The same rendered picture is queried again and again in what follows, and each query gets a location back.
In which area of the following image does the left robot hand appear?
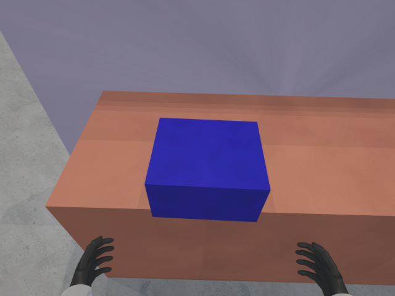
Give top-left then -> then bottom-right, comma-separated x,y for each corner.
70,236 -> 114,287

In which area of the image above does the right robot hand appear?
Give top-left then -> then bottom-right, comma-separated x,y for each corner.
295,242 -> 349,296

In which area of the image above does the carton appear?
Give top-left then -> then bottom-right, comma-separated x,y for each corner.
144,118 -> 270,222

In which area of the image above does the pedestal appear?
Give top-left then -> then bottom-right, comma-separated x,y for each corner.
45,91 -> 395,286

